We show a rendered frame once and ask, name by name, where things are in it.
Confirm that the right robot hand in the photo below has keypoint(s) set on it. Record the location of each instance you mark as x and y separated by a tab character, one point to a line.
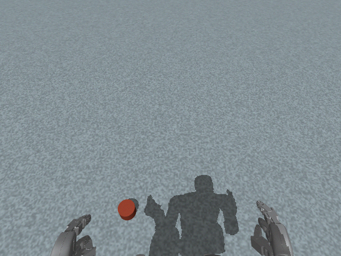
278	241

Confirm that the tin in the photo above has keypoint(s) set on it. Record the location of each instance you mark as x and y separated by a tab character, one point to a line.
127	209

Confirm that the left robot hand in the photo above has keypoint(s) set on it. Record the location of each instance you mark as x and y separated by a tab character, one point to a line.
66	244

